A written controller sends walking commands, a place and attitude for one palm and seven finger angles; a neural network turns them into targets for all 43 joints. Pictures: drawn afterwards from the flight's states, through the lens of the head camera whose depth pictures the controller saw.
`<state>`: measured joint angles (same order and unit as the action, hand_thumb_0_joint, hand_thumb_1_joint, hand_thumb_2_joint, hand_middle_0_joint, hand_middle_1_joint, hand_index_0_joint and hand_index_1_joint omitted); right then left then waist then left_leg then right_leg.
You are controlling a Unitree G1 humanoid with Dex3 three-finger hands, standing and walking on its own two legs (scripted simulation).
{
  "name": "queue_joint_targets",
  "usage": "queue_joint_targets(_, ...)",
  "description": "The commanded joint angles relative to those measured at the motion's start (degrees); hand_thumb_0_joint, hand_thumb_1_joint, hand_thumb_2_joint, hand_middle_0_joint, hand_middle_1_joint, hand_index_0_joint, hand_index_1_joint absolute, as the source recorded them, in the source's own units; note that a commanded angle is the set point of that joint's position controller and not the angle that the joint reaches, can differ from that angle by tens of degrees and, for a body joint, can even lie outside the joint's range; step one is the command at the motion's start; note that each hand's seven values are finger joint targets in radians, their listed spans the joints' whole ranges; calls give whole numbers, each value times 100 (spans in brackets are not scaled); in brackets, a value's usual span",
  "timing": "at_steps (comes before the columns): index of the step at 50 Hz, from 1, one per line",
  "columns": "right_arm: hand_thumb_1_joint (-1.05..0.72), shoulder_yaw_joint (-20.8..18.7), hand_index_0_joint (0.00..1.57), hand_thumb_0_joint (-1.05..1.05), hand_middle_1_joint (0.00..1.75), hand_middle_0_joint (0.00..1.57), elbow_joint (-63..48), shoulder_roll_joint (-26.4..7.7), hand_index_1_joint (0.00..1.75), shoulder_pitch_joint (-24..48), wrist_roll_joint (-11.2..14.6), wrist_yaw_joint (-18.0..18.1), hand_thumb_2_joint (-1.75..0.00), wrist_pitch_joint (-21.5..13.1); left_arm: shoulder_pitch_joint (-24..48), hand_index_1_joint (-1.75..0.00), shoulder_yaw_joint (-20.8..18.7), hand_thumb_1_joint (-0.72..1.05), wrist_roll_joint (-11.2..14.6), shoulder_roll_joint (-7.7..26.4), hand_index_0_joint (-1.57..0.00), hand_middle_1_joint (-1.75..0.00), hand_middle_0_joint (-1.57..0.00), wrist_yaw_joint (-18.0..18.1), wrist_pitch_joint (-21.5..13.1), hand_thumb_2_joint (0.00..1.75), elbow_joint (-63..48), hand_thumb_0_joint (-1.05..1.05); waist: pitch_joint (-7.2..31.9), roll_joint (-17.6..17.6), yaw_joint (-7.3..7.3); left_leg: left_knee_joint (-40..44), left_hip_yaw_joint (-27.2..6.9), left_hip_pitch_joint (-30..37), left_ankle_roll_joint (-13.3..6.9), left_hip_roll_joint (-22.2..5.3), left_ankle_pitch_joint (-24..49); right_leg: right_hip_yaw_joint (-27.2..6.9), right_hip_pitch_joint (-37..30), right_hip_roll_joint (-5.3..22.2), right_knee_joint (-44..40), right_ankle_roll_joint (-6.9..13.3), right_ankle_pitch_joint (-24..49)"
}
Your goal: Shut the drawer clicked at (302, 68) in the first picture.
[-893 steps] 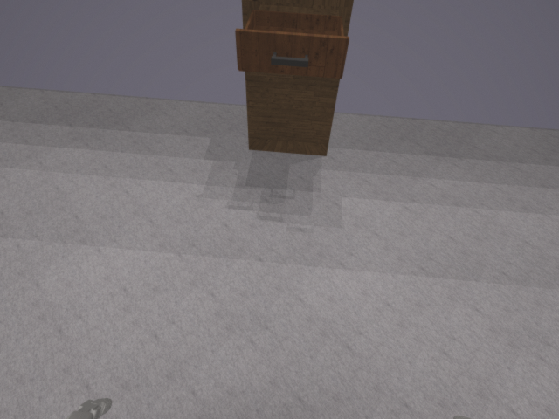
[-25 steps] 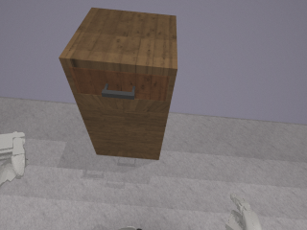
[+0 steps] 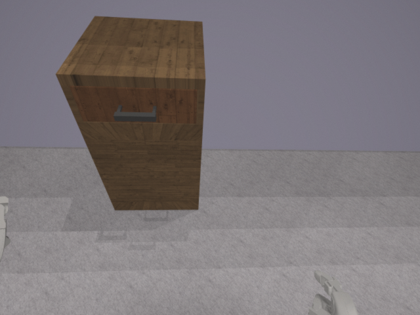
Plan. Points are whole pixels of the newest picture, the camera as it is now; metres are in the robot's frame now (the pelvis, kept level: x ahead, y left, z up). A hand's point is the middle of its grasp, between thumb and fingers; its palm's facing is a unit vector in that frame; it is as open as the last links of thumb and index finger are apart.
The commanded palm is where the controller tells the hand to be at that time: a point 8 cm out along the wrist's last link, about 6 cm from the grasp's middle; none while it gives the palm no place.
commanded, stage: stop stepping back and stand still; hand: left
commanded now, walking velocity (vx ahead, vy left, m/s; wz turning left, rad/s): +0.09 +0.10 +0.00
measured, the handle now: (136, 112) +0.71 +0.27 -0.07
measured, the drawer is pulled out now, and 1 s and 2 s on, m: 0.00 0.00 0.00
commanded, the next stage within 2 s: let the arm hang, fingers relaxed in 0.56 s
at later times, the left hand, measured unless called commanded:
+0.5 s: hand out of the picture +0.11 +0.29 +0.17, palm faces +0.38 -0.77 -0.51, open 3.2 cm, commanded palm +0.05 +0.31 +0.19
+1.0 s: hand out of the picture +0.03 +0.22 -0.16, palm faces +0.16 -0.97 -0.20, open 3.3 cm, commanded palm none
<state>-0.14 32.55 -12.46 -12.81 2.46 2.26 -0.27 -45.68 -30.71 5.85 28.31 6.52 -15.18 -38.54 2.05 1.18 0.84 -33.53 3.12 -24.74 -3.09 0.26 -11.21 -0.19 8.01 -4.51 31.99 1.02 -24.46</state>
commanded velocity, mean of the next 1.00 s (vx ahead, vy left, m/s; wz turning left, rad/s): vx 0.07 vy -0.03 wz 0.00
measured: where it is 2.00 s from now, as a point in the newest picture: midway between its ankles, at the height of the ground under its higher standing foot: outside the picture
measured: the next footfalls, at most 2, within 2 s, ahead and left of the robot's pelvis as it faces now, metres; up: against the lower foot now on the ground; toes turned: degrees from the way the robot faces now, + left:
left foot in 0.32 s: +0.00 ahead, +0.14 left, +0.00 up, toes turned +6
right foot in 0.94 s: +0.02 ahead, -0.07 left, +0.00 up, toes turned +8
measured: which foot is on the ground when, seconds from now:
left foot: down 0.00-0.12, up 0.14-0.30, down 0.32-1.00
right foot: down 0.00-0.68, up 0.70-0.92, down 0.94-1.00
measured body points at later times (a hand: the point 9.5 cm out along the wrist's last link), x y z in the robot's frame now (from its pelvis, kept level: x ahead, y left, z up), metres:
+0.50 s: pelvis -0.07 +0.03 +0.01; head -0.04 +0.04 +0.45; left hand +0.09 +0.32 +0.20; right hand +0.08 -0.18 -0.08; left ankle -0.04 +0.14 -0.73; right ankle -0.05 -0.07 -0.72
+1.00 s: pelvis -0.05 +0.02 +0.00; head -0.03 +0.05 +0.45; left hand +0.02 +0.27 -0.14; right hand +0.05 -0.21 -0.13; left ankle -0.04 +0.14 -0.72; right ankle -0.02 -0.08 -0.73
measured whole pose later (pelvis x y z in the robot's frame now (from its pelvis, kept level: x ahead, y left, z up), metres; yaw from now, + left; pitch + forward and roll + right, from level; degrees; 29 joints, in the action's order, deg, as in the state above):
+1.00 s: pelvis -0.05 +0.02 +0.00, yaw +7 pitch +0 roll +0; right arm -0.7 49.0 -9.8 -14.0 -1.4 0.4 1.5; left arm -15.0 -2.6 -1.2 11.8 1.8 0.7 41.0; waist -3.7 3.4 1.0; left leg -38.1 -0.7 -20.6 -1.3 1.4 -18.1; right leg 0.3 19.4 -1.1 36.9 1.2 -16.8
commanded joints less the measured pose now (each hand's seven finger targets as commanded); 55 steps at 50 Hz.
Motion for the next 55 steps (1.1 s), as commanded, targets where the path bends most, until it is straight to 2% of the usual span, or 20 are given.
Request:
queue_joint_targets(1,-90,-295,20,0,30,20,-692,-837,30,398,-45,66,-90,-586,921,-160,449,90,-175,49,-140,-160,-140,202,141,90,191,0,9,-544,-39,816,-1522,1309,-611,-1346,1747,-376,1381,543,492,-620,-5)
queue_joint_targets(4,-90,-243,20,0,30,20,-869,-781,30,772,-115,156,-90,-671,1568,-160,544,90,-412,234,-140,-160,-140,206,219,90,-446,0,-688,-204,-68,1421,-1414,-956,-174,-790,-2466,-377,20,675,-716,-67,-501)
queue_joint_targets(7,-90,-433,20,0,30,20,-809,-824,30,709,-87,84,-90,-628,1963,-160,484,90,-390,546,-140,-160,-140,290,114,90,-1211,0,-734,1489,-21,-2827,-516,-341,290,157,-1210,-2630,1813,2527,-2737,857,-1722)
queue_joint_targets(10,-90,-302,20,0,30,20,-713,-586,30,547,-149,108,-90,-677,1477,-160,255,90,-416,574,-140,-160,-140,307,-35,90,-1164,0,-652,68,95,-1978,-576,-159,185,-354,-863,-1373,1438,2122,-2033,929,-463)
queue_joint_targets(14,-90,-208,20,0,30,20,-640,-496,30,400,-201,207,-90,-790,1110,-160,234,90,-377,302,-140,-160,-140,413,-158,90,-784,0,-377,-922,70,877,-141,1151,127,-167,-780,-227,1125,1134,-814,497,-383)
queue_joint_targets(16,-90,-275,20,0,30,20,-748,-682,30,277,-218,230,-90,-854,1115,-160,192,90,-343,228,-140,-160,-140,447,-220,90,-939,0,-148,-2319,72,1738,-2528,1755,-575,-1526,-1160,257,1883,321,918,-18,-305)
queue_joint_targets(19,-90,-254,20,0,30,20,-605,-511,30,215,-282,178,-90,-942,1001,-160,-27,90,-291,447,-140,-160,-140,344,-125,90,-761,0,96,-1124,74,1571,-2577,1516,-782,-1659,229,48,1758,435,1482,-106,-587)
queue_joint_targets(23,-90,-249,20,0,30,20,-658,-594,30,404,-190,62,-90,-924,542,-160,288,90,-294,149,-140,-160,-140,277,-14,90,-908,0,362,-722,-7,954,-1077,520,-308,-1052,-472,401,-31,337,-339,-150,559)
queue_joint_targets(25,-90,-237,20,0,30,20,-661,-566,30,482,-232,45,-90,-848,557,-160,257,90,-344,232,-140,-160,-140,268,8,90,-823,0,88,-121,27,409,-669,-428,-80,-573,-1685,-427,-431,754,-984,157,60)
queue_joint_targets(27,-90,-279,20,0,30,20,-624,-531,30,540,-260,55,-90,-768,935,-160,94,90,-356,460,-140,-160,-140,333,73,90,-836,0,-207,860,28,-1149,-208,-707,158,-107,-1673,-2341,258,1939,-1977,818,-1682)
queue_joint_targets(28,-90,-318,20,0,30,20,-538,-502,30,471,-242,58,-90,-759,1109,-160,199,90,-347,351,-140,-160,-140,346,78,90,-825,0,-349,1006,19,-1544,-184,-462,197,-141,-1490,-2376,590,2099,-2111,969,-1636)
queue_joint_targets(32,-90,-188,20,0,30,20,-481,-454,30,506,-223,139,-90,-739,1179,-160,230,90,-347,315,-140,-160,-140,396,40,90,-859,0,-186,-101,147,627,-270,1129,143,-276,-503,-591,945,1354,-707,513,382)
queue_joint_targets(33,-90,-433,20,0,30,20,955,-973,30,-60,-330,-446,-90,-848,1755,-160,2525,90,-942,-1236,-140,-160,-140,-491,1010,90,3990,0,-231,-1016,474,-75,-1265,1235,-71,-811,1462,341,2330,1179,1317,34,1842)
queue_joint_targets(35,-90,-420,20,0,30,20,474,-1096,30,-214,-410,-288,-90,-362,1659,-151,2438,90,-835,-1346,-132,-151,-132,-541,1583,90,3884,0,-154,-1445,343,769,-2493,1118,-907,-1796,3016,-53,2681,489,2965,-249,-1075)
queue_joint_targets(38,-90,-300,20,0,30,20,360,-883,30,-153,-566,-192,-90,-365,2536,-138,2576,90,-806,-1288,-120,-138,-120,-552,1530,90,4610,0,225,306,173,713,-2565,1158,-1075,-1775,3478,-484,2549,617,3451,-211,-849)
queue_joint_targets(40,-90,-283,20,0,30,20,541,-896,30,-28,-555,-149,-90,-303,2755,-130,2660,90,-777,-1342,-112,-130,-112,-578,1570,90,5392,0,344,371,40,742,-2050,1398,-1002,-1553,3607,-331,2280,614,2887,-268,-631)
queue_joint_targets(44,-90,-243,20,0,30,20,886,-788,30,268,-420,-119,-90,-166,2437,-112,2714,90,-724,-1089,-96,-112,-96,-604,1574,90,6914,0,348,-1035,-287,666,-1187,518,-480,-918,1750,-35,316,501,369,-223,762)
queue_joint_targets(47,-90,-180,20,0,30,20,1048,-264,30,-20,-292,-180,-90,-11,2493,-99,2730,90,-752,-495,-84,-99,-84,-569,1457,90,7629,0,-40,281,-102,-328,-413,194,177,121,-1390,-1957,707,1799,-1466,433,661)
queue_joint_targets(49,-90,-262,20,0,30,20,1372,-137,30,-317,-404,-203,-90,90,3004,-91,2682,90,-754,-841,-76,-91,-76,-577,1456,90,7795,0,-145,-249,150,-365,-406,1056,182,64,-1020,-1623,1685,1603,-1637,637,-740)
queue_joint_targets(55,-90,-215,20,0,30,20,1980,-262,30,-559,-388,-121,-90,6,3036,-65,2826,90,-654,-1157,-52,-65,-52,-525,1469,90,8663,0,-306,-476,-7,1003,-1156,913,-10,-535,-86,-537,816,789,-1007,219,869)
